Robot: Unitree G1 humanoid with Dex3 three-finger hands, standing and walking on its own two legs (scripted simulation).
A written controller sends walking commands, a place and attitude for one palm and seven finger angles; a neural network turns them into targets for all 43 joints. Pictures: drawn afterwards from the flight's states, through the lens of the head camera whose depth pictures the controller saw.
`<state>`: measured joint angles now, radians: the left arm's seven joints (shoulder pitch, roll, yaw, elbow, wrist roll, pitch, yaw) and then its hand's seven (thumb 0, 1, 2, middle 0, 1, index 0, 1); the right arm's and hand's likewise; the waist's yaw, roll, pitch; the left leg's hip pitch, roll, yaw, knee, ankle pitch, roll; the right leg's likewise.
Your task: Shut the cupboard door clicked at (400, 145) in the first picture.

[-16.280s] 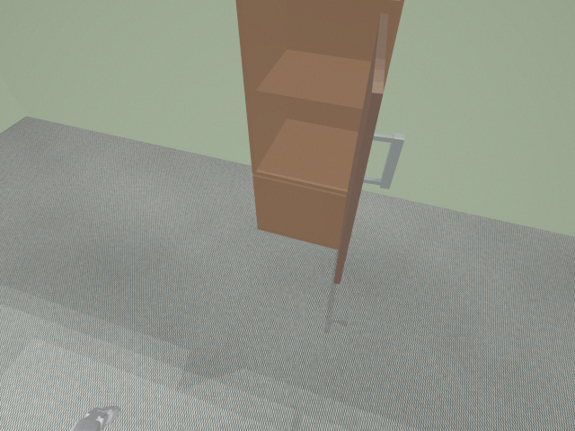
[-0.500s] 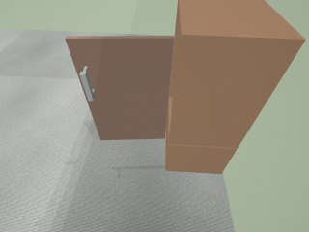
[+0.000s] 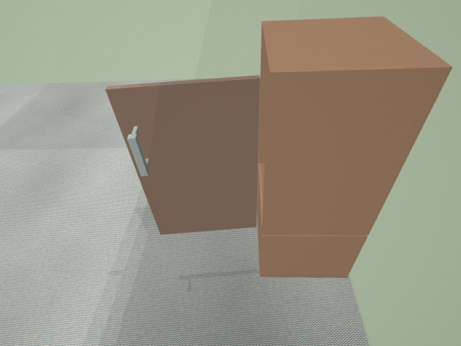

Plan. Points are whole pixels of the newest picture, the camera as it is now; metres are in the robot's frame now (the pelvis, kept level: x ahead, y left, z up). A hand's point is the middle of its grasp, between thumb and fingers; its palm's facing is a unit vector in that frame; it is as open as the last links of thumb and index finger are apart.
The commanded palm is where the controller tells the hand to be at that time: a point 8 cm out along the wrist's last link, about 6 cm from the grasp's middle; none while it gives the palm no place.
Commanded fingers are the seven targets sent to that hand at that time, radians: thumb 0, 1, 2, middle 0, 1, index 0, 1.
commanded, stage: look again from close up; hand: left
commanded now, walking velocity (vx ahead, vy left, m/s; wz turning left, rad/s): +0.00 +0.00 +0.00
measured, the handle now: (140, 151) +0.59 +0.28 +0.02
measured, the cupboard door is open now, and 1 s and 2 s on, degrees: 96 96 96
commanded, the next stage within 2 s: shuffle to correct the standing spot in 0.16 s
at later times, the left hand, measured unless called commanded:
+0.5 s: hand out of the picture +0.01 +0.17 -0.18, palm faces +0.11 -0.98 -0.18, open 7.3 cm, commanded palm none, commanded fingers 0.00 0.90 0.90 -0.20 -0.30 -0.20 -0.30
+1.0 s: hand (162, 340) +0.19 +0.16 -0.16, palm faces +0.14 -0.96 -0.24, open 7.3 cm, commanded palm none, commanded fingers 0.00 0.90 0.90 -0.20 -0.30 -0.20 -0.30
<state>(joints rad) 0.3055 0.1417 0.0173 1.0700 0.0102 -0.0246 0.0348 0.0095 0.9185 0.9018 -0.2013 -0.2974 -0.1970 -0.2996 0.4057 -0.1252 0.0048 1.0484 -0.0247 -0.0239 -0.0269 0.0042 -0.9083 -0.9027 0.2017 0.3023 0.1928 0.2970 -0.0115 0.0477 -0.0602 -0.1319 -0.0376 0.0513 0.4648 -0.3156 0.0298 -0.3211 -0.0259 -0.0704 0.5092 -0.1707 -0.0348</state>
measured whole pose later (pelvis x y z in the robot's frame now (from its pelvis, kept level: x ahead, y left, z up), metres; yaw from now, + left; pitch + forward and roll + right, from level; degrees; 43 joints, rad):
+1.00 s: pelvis +0.12 -0.02 -0.01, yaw +7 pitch -3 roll +2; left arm 0.17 0.13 0.04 0.98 0.01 -0.07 0.02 0.01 0.92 0.90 -0.20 -0.30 -0.20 -0.30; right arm 0.40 -0.15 -0.02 1.13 -0.03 -0.02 -0.02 0.01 -0.91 -0.90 0.20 0.30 0.20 0.30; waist -0.03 0.05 0.09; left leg -0.32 -0.01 0.02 1.14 -0.45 0.03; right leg -0.34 -0.01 -0.12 0.62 -0.25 -0.10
